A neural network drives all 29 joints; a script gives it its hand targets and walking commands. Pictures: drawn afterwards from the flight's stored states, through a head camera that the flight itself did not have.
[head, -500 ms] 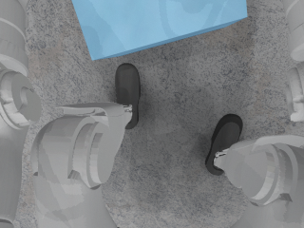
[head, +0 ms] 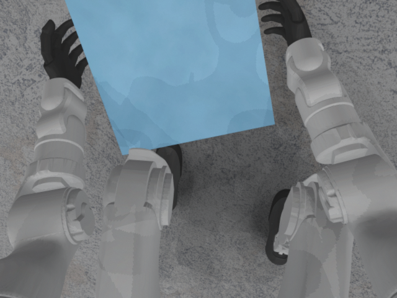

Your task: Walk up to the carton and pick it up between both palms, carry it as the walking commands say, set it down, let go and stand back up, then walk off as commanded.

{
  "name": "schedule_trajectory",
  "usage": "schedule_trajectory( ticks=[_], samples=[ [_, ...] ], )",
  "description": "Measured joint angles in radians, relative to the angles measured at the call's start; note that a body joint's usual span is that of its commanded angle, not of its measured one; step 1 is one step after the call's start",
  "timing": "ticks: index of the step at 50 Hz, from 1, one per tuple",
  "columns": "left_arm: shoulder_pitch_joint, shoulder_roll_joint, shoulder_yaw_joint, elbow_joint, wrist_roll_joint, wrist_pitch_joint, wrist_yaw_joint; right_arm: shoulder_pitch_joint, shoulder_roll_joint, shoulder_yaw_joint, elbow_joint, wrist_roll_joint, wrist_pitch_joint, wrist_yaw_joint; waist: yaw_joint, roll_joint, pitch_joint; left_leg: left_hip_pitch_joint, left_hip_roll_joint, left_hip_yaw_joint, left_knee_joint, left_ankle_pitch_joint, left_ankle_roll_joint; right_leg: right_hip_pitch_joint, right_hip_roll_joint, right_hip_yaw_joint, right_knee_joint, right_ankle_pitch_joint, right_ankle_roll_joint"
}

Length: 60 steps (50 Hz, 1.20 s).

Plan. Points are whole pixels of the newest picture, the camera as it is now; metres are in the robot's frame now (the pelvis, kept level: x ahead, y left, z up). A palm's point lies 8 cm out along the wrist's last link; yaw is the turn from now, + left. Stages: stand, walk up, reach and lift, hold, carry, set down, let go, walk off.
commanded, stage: reach and lift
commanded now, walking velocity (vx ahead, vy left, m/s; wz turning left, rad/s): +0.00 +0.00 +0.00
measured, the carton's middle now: (183, 63) +0.42 +0.14 -0.31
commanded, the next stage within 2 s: none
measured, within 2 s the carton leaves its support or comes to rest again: leaves its support in 0.44 s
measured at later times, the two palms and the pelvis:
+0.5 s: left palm (70, 103) +0.34 +0.31 -0.19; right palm (296, 66) +0.44 -0.05 -0.24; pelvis -0.08 +0.01 -0.05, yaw -4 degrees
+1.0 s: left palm (71, 103) +0.34 +0.31 -0.19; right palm (297, 57) +0.46 -0.05 -0.23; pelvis -0.09 -0.02 -0.02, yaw -3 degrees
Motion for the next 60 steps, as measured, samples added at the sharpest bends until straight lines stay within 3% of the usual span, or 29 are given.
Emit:
schedule_trajectory(
  ticks=[3,6,11,16,19,23,31,39,48,56,60],
  samples=[
    [0.022,-0.021,0.043,0.005,0.027,0.007,-0.002,0.014,0.064,-0.059,0.018,-0.083,0.005,-0.018,-0.02,-0.022,-0.024,0.004,-0.005,0.001,0.016,-0.023,-0.014,0.005,0.009,0.017,0.018,-0.039,0.009],
    [0.005,-0.033,0.101,-0.016,0.096,0.037,-0.015,0.005,0.095,-0.125,0.035,-0.14,0.007,-0.029,-0.014,-0.053,-0.006,0.029,-0.004,-0.015,0.023,-0.062,-0.032,0.01,0.031,0.018,0.024,-0.046,0.007],
    [-0.028,-0.045,0.135,-0.04,0.151,0.095,-0.008,-0.028,0.101,-0.178,0.039,-0.156,0.051,-0.021,0.011,-0.036,0.013,0.026,0.0,-0.036,0.032,-0.091,-0.035,-0.015,0.046,0.001,0.041,-0.012,-0.012],
    [-0.023,-0.026,0.1,-0.038,0.158,0.161,-0.039,-0.06,0.09,-0.167,0.06,-0.183,0.107,-0.025,0.031,-0.02,0.021,0.007,0.012,-0.033,0.052,-0.082,-0.044,-0.027,0.065,0.015,0.049,-0.036,-0.003],
    [-0.014,-0.022,0.067,-0.019,0.144,0.195,-0.051,-0.061,0.079,-0.152,0.089,-0.186,0.13,-0.023,0.043,-0.013,0.029,0.001,0.018,-0.025,0.064,-0.044,-0.031,-0.021,0.076,0.03,0.048,-0.051,0.014],
    [-0.035,-0.029,0.045,0.003,0.12,0.207,-0.044,-0.063,0.057,-0.138,0.116,-0.166,0.144,-0.026,0.052,-0.022,0.053,0.015,0.023,-0.021,0.064,0.012,-0.025,-0.017,0.097,0.042,0.05,-0.012,0.043],
    [-0.139,-0.073,0.093,0.072,0.174,0.197,0.014,-0.14,-0.001,-0.074,0.248,-0.081,0.182,0.005,0.07,-0.065,0.125,0.078,0.024,-0.034,0.019,0.11,-0.029,-0.004,0.122,0.022,0.033,0.104,0.003],
    [-0.219,-0.056,0.132,0.089,0.195,0.207,0.032,-0.283,-0.038,0.07,0.317,0.016,0.233,0.027,0.08,-0.071,0.201,0.119,0.029,-0.05,-0.035,0.137,-0.017,0.01,0.112,-0.008,-0.011,0.151,-0.016],
    [-0.217,-0.013,0.087,0.077,0.157,0.226,0.029,-0.322,-0.032,0.142,0.273,0.053,0.254,-0.026,0.07,-0.034,0.192,0.111,0.019,-0.06,-0.068,0.098,-0.047,0.019,0.076,-0.028,-0.044,0.095,-0.004],
    [-0.199,0.01,0.12,-0.145,0.128,0.238,0.012,-0.327,-0.04,0.103,0.084,0.074,0.249,-0.078,0.044,-0.059,0.417,0.244,0.012,-0.078,-0.058,0.062,-0.048,0.156,0.094,-0.025,-0.056,0.057,-0.004],
    [-0.193,-0.029,0.133,-0.183,0.132,0.257,0.033,-0.309,-0.058,0.116,0.078,0.09,0.262,-0.074,0.052,-0.073,0.406,0.244,0.01,-0.085,-0.052,0.042,-0.094,0.157,0.093,-0.026,-0.053,0.06,0.006]
  ],
)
